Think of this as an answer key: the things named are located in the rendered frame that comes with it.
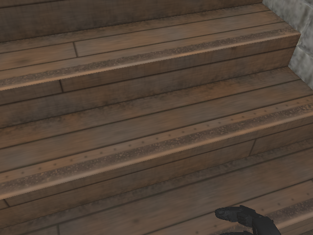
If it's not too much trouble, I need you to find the right robot hand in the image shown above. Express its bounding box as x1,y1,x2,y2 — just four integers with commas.
215,205,282,235

